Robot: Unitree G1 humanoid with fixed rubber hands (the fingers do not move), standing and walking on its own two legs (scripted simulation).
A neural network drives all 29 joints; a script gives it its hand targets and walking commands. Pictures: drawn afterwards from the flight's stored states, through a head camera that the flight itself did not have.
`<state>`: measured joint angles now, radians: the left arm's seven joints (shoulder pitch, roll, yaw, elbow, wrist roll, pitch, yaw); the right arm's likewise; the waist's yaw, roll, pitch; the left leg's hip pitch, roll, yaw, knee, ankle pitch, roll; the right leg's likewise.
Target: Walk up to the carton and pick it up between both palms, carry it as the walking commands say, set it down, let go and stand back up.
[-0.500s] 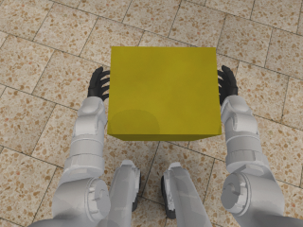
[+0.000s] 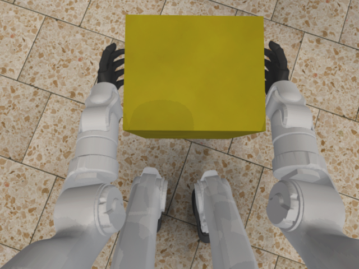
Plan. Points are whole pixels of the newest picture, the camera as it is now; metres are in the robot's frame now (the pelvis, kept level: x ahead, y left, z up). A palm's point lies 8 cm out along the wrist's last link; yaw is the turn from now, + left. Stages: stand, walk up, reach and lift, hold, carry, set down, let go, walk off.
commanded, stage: set down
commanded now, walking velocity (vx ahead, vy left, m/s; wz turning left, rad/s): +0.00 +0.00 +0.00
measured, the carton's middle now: (189, 92) +0.48 -0.01 -0.16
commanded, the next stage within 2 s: none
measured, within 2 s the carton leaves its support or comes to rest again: rests again in 1.76 s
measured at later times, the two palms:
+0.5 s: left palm (121, 86) +0.50 +0.15 -0.18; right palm (259, 85) +0.50 -0.19 -0.17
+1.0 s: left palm (130, 91) +0.52 +0.15 -0.27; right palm (248, 90) +0.52 -0.19 -0.26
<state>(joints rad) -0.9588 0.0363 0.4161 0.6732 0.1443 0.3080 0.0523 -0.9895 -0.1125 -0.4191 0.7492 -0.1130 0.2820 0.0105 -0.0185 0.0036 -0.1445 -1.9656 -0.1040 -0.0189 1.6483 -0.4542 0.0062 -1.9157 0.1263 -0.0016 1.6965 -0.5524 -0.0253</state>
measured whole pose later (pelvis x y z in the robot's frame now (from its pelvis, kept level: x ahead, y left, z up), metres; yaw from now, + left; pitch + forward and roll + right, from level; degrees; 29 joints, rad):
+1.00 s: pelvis -0.02 +0.00 -0.13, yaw -1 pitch +42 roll +0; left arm -1.27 0.20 0.31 0.82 -0.03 0.26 0.12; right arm -1.33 -0.27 -0.27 0.89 0.04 0.25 -0.07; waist -0.01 0.00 0.18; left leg -2.29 -0.10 0.02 2.08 -0.51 -0.01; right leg -2.25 0.15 -0.03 2.13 -0.61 -0.02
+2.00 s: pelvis -0.02 +0.00 -0.15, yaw -1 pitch +36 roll +1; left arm -1.31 0.23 0.28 0.97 -0.08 0.18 0.13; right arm -1.39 -0.30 -0.20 1.04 0.05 0.20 -0.08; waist -0.01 0.01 0.29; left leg -2.27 -0.08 0.04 2.18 -0.54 0.01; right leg -2.23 0.12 -0.05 2.23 -0.63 -0.04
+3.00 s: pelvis -0.02 +0.00 -0.15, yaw -1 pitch +35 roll +2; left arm -1.40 0.30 0.19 1.11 -0.17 0.06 0.13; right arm -1.44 -0.36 -0.10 1.14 0.16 0.08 -0.09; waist 0.00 0.01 0.35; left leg -2.26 -0.06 0.06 2.18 -0.54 0.01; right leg -2.24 0.08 -0.06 2.24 -0.62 -0.05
